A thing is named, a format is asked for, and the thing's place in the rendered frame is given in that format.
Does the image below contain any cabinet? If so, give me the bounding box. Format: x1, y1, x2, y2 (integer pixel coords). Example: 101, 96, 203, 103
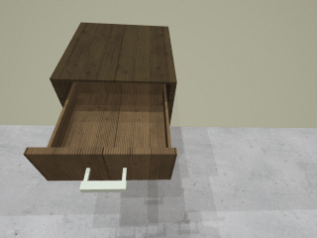
50, 22, 177, 180

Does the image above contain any drawer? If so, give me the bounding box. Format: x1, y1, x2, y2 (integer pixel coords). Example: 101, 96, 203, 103
23, 81, 177, 181

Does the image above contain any handle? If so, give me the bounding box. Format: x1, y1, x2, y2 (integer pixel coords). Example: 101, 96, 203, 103
79, 168, 127, 193

